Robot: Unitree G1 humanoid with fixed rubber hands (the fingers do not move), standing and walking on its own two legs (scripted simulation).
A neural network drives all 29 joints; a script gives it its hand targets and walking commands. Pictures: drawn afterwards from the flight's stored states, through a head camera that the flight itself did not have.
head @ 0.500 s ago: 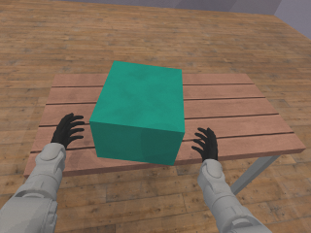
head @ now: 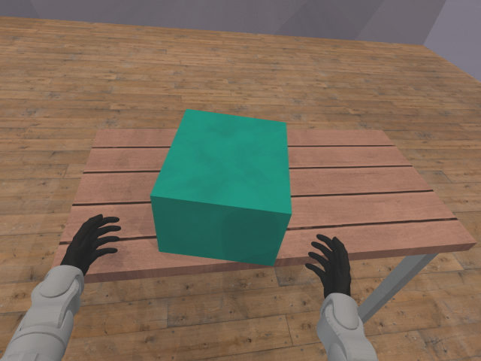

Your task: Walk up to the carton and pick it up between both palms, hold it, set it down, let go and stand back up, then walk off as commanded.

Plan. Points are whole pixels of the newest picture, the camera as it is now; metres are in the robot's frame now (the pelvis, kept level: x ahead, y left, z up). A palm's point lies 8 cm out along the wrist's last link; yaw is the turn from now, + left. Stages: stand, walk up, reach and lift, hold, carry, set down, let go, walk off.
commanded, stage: set down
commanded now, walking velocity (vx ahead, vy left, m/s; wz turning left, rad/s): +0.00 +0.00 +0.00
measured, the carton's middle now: (227, 182) +0.51 +0.00 +0.00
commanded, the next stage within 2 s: none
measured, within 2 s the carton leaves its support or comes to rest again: neither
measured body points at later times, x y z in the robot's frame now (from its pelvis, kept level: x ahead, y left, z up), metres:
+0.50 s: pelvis +0.01 +0.00 +0.00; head -0.03 +0.04 +0.45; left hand +0.27 +0.26 +0.01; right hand +0.21 -0.18 +0.03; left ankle +0.07 +0.07 -0.74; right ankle +0.00 -0.15 -0.74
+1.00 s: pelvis +0.02 -0.02 +0.00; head -0.01 +0.00 +0.45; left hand +0.24 +0.25 +0.00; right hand +0.22 -0.18 +0.02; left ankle +0.07 +0.07 -0.74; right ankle +0.00 -0.15 -0.74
